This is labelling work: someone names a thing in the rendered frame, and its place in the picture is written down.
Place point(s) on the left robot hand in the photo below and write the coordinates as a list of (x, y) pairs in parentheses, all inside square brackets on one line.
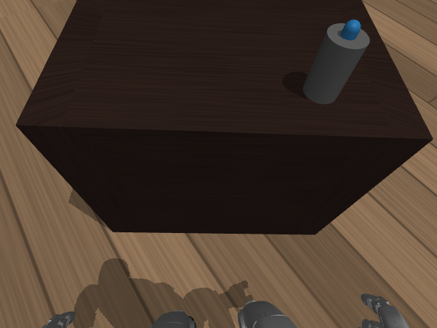
[(60, 321)]

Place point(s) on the bottle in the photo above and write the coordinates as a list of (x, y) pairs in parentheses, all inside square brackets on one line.
[(341, 49)]

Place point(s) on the right robot hand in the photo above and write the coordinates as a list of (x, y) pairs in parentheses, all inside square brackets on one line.
[(389, 316)]

